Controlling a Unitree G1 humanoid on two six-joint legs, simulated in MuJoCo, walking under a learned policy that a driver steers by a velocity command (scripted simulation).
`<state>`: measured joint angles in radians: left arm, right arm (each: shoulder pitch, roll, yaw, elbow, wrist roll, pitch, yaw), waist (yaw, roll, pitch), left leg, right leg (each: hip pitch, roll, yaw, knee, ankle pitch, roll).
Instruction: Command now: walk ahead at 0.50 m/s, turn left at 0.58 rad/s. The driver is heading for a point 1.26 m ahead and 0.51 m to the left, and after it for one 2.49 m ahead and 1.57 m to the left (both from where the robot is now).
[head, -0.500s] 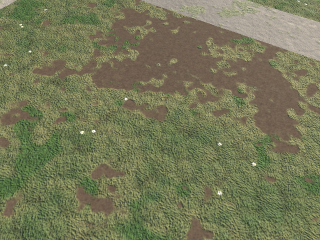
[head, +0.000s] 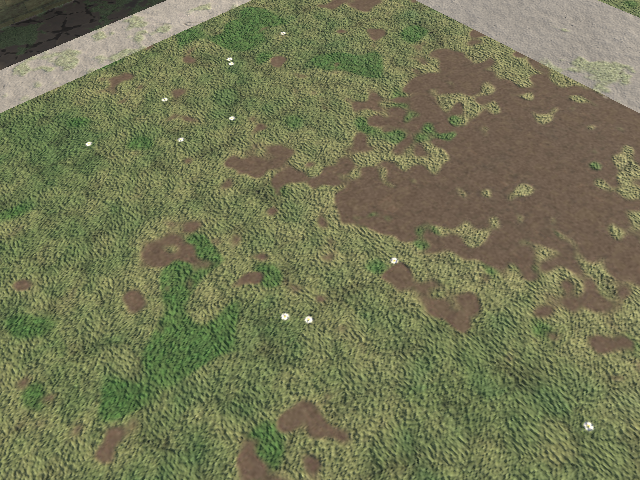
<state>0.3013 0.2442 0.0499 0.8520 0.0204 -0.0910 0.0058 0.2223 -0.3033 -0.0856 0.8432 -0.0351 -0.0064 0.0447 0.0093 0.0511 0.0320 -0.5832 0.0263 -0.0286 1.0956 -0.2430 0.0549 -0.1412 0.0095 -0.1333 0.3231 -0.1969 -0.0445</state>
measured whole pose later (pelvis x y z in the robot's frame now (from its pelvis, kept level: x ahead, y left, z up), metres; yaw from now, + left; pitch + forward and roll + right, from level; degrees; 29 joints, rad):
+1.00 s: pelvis +0.53 +0.14 -0.01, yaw +33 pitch +0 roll +0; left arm 0.22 0.26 0.04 0.78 0.03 -0.06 -0.01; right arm 0.31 -0.30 -0.06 0.83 -0.03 -0.04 0.02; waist -0.02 0.04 0.04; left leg -0.39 -0.07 -0.08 1.12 -0.35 0.07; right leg -0.27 0.03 -0.05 0.45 -0.19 -0.05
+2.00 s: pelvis +0.96 +0.43 -0.01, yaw +34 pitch +0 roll +1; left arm 0.16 0.24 0.04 0.87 0.02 -0.06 0.00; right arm 0.33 -0.23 -0.04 0.99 -0.01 -0.06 -0.01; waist -0.03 0.02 0.08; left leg -0.31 -0.03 -0.02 1.15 -0.40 0.05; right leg -0.32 0.03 -0.11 0.49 -0.16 -0.08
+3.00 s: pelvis +1.00 +0.48 -0.01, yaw +12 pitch +1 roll +1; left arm 0.23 0.29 0.09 0.87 0.02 0.05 0.01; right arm 0.10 -0.25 -0.05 0.86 0.00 0.03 -0.05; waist 0.04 -0.02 0.06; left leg -0.33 -0.04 -0.05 0.69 -0.40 -0.02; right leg -0.28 0.12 0.17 0.44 -0.17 -0.06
